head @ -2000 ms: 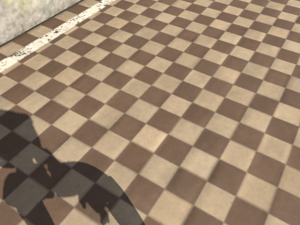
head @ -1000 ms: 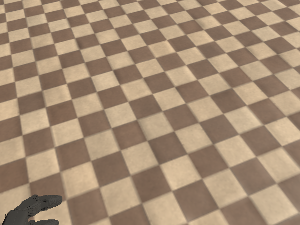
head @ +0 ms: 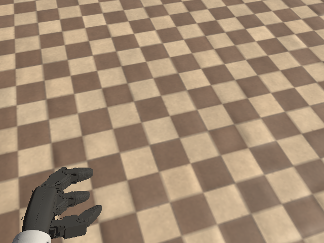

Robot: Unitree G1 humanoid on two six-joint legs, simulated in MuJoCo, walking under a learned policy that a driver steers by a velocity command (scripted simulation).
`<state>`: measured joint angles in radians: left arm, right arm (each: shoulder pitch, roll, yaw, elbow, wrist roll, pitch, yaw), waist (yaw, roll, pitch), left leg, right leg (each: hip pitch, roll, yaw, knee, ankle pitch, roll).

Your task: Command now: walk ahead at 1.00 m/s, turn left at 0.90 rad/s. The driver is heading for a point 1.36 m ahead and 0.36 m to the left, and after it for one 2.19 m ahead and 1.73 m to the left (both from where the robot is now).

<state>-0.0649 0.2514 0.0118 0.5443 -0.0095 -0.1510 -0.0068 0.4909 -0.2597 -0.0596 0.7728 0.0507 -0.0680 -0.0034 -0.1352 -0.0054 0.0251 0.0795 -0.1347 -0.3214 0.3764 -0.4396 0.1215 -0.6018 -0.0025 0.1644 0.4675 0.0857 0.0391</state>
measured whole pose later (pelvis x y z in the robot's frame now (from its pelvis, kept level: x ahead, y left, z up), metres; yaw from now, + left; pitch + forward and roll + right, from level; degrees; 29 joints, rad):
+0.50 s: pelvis +0.43 +0.04 -0.03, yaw +29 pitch +0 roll -3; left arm 0.43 0.30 0.06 0.85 0.01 -0.07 0.02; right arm 0.04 -0.31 -0.04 0.55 0.05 -0.03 0.08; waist 0.07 0.03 0.05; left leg -0.65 0.01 0.12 0.75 -0.04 0.15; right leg 0.27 -0.01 -0.27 0.44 -0.49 0.06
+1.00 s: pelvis +0.87 +0.25 -0.03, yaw +28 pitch +1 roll +1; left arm 0.12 0.29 0.02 0.66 -0.04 -0.08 -0.06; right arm 0.38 -0.31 -0.04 0.81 -0.04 -0.06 -0.01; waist -0.01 0.00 0.03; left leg 0.22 -0.02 0.12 0.54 -0.45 0.03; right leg -0.61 0.04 -0.08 0.62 -0.06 -0.12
